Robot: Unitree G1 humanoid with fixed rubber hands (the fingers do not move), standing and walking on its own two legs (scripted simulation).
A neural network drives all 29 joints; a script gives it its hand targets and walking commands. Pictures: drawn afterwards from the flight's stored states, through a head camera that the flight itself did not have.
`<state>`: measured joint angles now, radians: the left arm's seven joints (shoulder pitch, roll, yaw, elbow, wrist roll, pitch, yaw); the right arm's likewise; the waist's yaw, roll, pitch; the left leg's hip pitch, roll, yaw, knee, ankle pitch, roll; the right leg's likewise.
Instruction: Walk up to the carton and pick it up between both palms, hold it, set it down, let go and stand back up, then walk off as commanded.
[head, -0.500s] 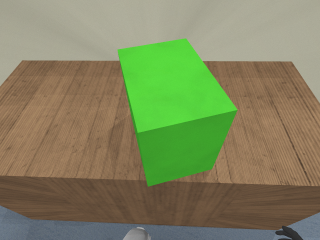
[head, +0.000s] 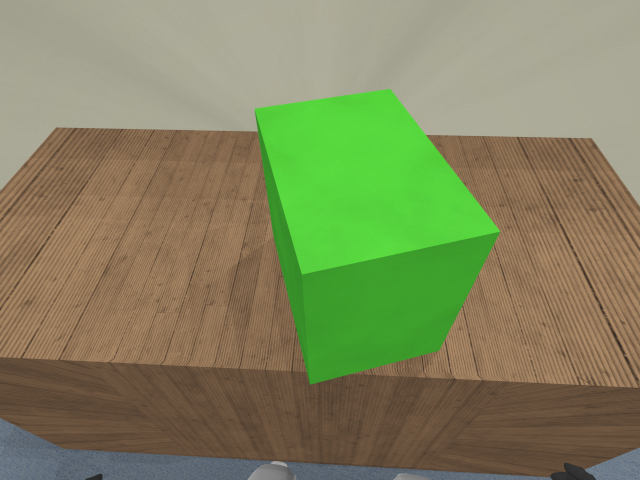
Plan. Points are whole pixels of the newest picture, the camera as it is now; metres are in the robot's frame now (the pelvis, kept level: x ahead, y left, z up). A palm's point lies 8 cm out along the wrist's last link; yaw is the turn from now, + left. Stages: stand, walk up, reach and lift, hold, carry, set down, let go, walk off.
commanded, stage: walk up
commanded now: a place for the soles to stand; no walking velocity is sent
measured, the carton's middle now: (350, 234) +0.45 -0.02 +0.04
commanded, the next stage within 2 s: none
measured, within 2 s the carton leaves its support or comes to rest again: neither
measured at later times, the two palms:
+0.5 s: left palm out of the picture +0.08 +0.33 -0.10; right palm out of the picture +0.10 -0.31 -0.08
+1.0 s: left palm out of the picture +0.02 +0.31 -0.10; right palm out of the picture +0.01 -0.32 -0.09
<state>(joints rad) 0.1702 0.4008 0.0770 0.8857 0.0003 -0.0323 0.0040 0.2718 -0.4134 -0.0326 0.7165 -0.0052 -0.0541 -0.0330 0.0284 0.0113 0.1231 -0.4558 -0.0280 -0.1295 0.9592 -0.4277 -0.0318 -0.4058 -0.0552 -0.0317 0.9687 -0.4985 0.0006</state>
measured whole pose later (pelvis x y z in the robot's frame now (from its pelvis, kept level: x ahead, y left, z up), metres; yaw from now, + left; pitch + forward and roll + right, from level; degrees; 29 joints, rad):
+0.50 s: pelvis -0.02 +0.00 +0.00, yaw +0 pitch -5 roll -1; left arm 0.15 0.40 0.08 0.90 0.00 -0.01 -0.01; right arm 0.23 -0.42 -0.03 0.72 -0.01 -0.03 -0.03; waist 0.03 0.01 0.13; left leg -0.46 -0.03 -0.13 0.98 -0.43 -0.02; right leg -0.41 -0.05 -0.03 0.97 -0.46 0.02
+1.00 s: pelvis -0.07 -0.01 -0.01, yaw +0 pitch -7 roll +0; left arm 0.14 0.40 0.08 0.91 0.00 0.01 -0.01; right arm 0.28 -0.41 -0.04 0.72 -0.01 0.00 -0.02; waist 0.02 0.01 0.18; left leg -0.43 -0.04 -0.13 1.00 -0.46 -0.02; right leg -0.47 -0.05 -0.02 1.02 -0.46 -0.02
